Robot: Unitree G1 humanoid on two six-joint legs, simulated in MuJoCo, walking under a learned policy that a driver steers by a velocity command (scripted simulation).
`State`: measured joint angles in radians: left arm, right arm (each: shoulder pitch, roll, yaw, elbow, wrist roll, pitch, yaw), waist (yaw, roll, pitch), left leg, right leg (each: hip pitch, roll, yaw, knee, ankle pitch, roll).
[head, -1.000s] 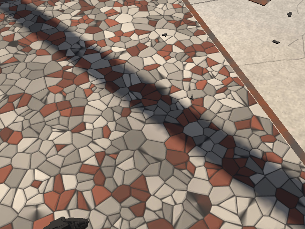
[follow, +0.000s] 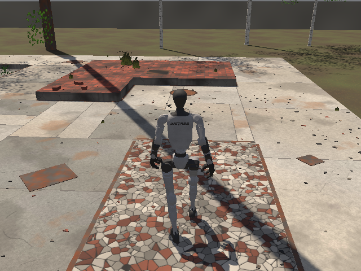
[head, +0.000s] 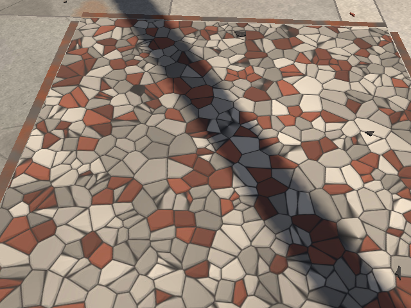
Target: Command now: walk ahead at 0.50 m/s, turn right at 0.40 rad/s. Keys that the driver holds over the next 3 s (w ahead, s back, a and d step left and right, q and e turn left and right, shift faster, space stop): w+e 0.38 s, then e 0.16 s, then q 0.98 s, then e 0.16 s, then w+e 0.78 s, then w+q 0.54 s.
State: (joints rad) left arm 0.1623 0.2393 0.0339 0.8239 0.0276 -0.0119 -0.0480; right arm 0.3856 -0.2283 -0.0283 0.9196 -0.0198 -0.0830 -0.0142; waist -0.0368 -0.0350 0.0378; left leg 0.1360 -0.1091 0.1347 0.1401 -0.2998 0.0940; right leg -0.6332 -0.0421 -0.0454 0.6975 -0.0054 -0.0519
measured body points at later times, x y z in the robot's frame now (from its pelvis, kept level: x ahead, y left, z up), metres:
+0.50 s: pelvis +0.27 -0.03 +0.01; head +0.31 -0.05 +0.45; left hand +0.34 +0.25 -0.12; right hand +0.40 -0.31 -0.10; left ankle +0.48 +0.08 -0.69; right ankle +0.17 -0.07 -0.73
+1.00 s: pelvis +0.38 -0.04 +0.00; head +0.40 -0.05 +0.45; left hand +0.56 +0.18 -0.12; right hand +0.37 -0.32 -0.13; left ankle +0.49 +0.02 -0.73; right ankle +0.36 -0.14 -0.73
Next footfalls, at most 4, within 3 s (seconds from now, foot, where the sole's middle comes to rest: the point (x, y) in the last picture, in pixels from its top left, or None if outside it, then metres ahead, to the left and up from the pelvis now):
0.10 right None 0.21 -0.08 -0.77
0.60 left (202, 291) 0.53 0.01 -0.77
1.02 right None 0.40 -0.15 -0.77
1.44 left None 0.39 0.07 -0.77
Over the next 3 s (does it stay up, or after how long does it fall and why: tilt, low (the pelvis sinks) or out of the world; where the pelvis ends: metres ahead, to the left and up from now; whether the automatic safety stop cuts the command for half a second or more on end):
stays up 0.92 -0.19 0.00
